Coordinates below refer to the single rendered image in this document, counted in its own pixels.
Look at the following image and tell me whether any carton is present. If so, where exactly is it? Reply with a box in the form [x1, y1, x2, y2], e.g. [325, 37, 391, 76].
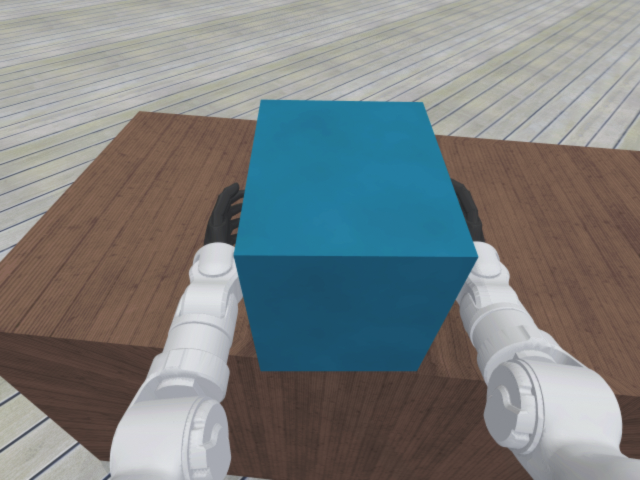
[234, 100, 478, 371]

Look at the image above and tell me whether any pedestal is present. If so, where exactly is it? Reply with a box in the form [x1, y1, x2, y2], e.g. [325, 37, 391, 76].
[0, 111, 640, 480]

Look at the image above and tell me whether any robot left forearm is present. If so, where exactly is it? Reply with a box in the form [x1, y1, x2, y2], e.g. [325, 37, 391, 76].
[110, 242, 243, 474]

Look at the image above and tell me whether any right robot upper arm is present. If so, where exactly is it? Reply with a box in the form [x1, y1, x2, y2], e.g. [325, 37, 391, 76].
[484, 358, 640, 480]

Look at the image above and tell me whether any robot right forearm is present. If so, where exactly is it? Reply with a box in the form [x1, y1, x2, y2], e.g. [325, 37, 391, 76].
[456, 241, 622, 445]

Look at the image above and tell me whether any right robot hand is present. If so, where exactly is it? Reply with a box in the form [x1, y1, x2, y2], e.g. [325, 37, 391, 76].
[450, 178, 485, 243]

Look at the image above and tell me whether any left robot hand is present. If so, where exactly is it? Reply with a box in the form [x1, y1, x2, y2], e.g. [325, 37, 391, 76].
[203, 183, 245, 246]

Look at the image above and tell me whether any left robot upper arm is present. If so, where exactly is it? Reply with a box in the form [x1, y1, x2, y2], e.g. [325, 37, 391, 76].
[110, 395, 231, 480]

